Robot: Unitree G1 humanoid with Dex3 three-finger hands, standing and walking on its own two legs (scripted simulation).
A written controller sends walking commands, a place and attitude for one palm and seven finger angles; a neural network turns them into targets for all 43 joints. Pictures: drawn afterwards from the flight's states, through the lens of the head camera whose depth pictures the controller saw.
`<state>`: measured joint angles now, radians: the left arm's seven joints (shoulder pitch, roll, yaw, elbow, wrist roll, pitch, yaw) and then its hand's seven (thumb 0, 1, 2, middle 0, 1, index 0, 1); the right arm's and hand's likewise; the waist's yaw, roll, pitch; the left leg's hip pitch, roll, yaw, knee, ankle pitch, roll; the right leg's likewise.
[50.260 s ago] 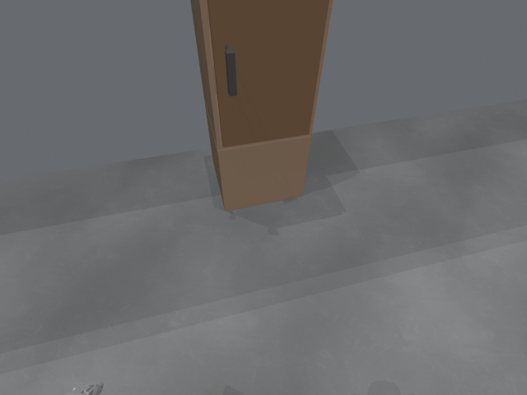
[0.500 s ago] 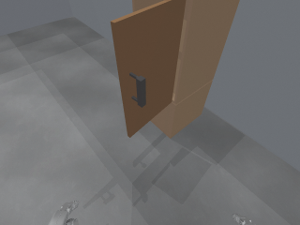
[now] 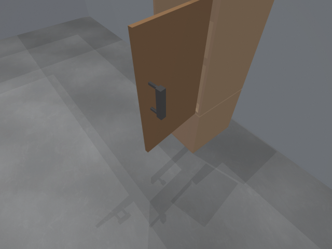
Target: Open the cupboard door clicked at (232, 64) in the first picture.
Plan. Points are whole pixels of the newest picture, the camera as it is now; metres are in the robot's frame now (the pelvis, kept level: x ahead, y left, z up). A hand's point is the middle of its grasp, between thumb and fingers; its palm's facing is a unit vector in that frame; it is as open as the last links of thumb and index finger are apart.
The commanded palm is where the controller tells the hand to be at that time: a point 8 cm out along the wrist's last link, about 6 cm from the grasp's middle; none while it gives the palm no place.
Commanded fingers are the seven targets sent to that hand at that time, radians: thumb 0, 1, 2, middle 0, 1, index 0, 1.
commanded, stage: let the arm hang, fingers relaxed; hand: left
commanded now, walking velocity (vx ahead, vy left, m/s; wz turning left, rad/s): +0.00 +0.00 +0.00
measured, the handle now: (156, 100) +0.60 +0.07 -0.02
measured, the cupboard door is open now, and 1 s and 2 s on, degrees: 97 97 97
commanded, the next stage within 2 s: look to check the result in 0.38 s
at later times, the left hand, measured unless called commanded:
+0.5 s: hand out of the picture +0.00 +0.16 -0.18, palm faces +0.04 -0.98 -0.18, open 7.3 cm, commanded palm none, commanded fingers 0.00 0.90 0.90 -0.20 -0.30 -0.20 -0.30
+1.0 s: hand out of the picture +0.01 +0.15 -0.17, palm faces +0.04 -0.98 -0.18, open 7.4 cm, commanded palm none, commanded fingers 0.00 0.90 0.90 -0.20 -0.30 -0.20 -0.30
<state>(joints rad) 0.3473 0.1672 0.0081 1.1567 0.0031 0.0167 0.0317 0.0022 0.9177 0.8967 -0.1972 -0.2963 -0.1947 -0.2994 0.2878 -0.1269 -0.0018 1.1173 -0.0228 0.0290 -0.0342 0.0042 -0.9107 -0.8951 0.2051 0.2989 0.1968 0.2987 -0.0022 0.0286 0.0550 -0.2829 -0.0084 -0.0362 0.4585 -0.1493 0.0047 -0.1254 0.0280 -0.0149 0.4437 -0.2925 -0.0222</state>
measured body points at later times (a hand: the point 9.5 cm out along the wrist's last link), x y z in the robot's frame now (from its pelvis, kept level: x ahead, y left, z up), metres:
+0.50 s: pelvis +0.01 -0.01 +0.00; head +0.03 -0.01 +0.45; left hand +0.00 +0.21 -0.16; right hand +0.00 -0.22 -0.16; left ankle +0.06 +0.11 -0.74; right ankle -0.03 -0.11 -0.74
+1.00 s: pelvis +0.03 -0.02 +0.00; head +0.04 -0.02 +0.45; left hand +0.01 +0.20 -0.16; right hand +0.03 -0.24 -0.16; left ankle +0.06 +0.11 -0.74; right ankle -0.03 -0.11 -0.74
